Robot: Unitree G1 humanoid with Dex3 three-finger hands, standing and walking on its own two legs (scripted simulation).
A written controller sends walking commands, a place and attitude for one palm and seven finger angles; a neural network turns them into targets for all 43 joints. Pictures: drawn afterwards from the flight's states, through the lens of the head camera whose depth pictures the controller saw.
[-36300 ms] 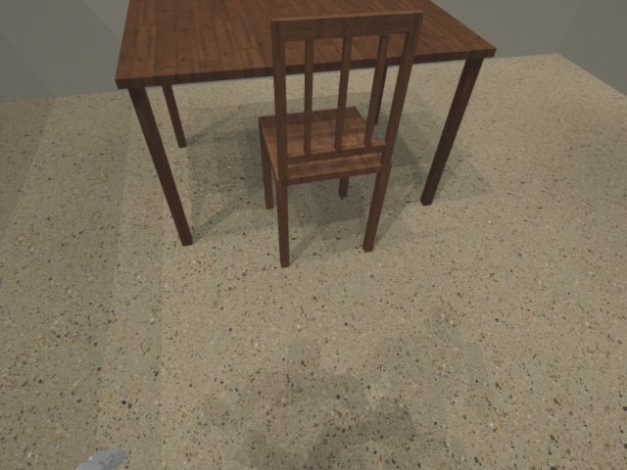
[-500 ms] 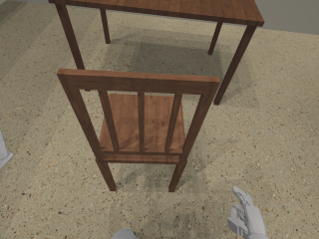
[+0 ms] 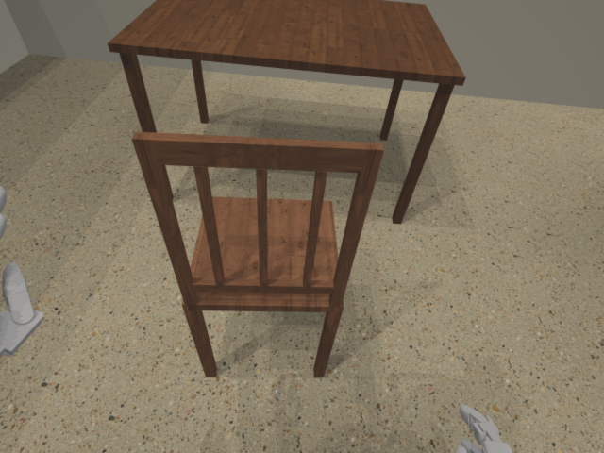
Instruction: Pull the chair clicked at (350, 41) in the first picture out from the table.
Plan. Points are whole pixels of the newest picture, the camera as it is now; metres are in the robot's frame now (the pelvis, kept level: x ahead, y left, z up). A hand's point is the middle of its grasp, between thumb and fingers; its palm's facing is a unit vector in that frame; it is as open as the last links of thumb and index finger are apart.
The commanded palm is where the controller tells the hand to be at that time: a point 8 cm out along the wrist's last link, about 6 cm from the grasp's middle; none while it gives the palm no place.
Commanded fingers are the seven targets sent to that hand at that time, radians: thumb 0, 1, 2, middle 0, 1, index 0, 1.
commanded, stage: stop stepping back and stand still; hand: left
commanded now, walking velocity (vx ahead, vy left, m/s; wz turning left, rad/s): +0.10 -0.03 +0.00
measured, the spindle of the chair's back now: (262, 234) +0.51 +0.10 -0.06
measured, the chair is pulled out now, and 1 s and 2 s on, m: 0.58 0.58 0.58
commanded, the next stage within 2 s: let the arm hang, fingers relaxed in 0.28 s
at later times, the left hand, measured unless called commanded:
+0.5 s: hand (122, 365) +0.22 +0.24 +0.01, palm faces +0.19 -0.89 -0.42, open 7.4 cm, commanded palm none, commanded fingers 0.00 0.90 0.90 -0.20 -0.30 -0.20 -0.30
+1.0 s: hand out of the picture -0.02 +0.19 -0.17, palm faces +0.06 -0.96 -0.27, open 7.3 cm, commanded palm none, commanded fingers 0.00 0.90 0.90 -0.20 -0.30 -0.20 -0.30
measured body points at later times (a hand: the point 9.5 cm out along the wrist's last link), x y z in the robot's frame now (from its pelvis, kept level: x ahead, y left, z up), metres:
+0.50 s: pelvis +0.01 +0.00 -0.01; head +0.01 -0.02 +0.44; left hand +0.21 +0.28 +0.03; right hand +0.16 -0.26 -0.11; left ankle +0.00 +0.12 -0.74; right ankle +0.04 -0.14 -0.74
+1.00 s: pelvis -0.01 -0.02 +0.00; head +0.00 -0.02 +0.45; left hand -0.02 +0.24 -0.15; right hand -0.02 -0.25 -0.16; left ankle +0.00 +0.12 -0.74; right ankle +0.03 -0.14 -0.74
